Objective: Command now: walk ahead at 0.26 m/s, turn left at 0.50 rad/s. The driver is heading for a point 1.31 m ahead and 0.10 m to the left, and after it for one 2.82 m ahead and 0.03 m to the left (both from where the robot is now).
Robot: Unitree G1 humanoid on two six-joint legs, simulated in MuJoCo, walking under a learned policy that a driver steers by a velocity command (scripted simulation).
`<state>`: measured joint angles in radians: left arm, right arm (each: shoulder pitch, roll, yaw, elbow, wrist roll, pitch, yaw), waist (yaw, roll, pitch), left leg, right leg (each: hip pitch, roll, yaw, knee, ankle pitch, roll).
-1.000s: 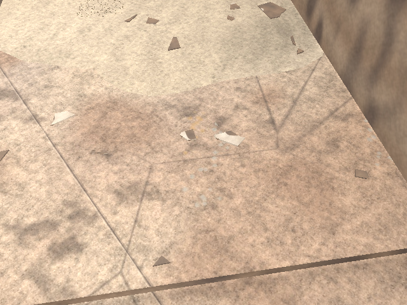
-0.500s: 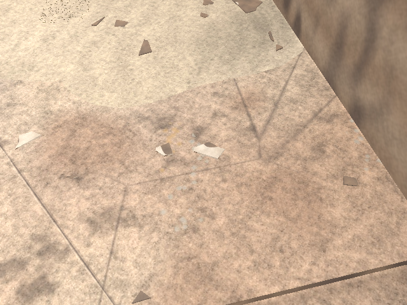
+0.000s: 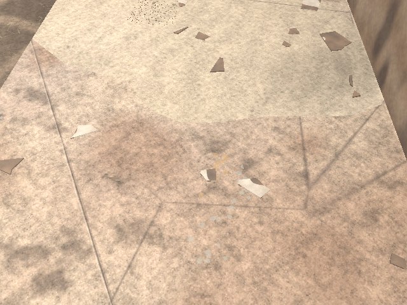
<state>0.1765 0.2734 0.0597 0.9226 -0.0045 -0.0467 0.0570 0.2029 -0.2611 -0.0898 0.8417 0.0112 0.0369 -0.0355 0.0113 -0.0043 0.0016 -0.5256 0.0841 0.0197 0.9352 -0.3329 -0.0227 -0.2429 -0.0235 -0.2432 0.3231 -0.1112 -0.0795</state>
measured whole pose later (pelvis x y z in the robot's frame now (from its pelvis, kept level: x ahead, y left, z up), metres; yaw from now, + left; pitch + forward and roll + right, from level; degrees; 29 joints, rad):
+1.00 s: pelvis +0.41 +0.10 +0.04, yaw +13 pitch +2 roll -2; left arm 0.33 0.25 0.05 1.00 -0.01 -0.09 0.00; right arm 0.13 -0.26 -0.07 0.82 0.01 -0.07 -0.01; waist 0.06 0.02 -0.02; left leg -0.71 0.15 -0.03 0.81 -0.01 0.00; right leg -0.09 0.04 -0.09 0.23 -0.17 -0.05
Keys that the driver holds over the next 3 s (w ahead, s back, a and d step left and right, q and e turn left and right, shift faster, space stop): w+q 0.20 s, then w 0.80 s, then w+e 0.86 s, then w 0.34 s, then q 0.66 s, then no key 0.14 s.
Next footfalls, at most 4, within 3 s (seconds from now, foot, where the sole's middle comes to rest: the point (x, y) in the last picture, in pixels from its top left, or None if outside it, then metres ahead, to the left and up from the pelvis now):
0.20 left None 0.04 0.15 -0.78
0.62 right None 0.44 0.00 -0.74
1.16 left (116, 260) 0.63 0.32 -0.74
1.72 right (186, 187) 0.94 0.10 -0.74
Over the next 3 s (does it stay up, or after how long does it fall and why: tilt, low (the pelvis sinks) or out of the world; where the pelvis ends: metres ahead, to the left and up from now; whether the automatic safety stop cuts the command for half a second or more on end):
stays up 1.25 0.11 0.04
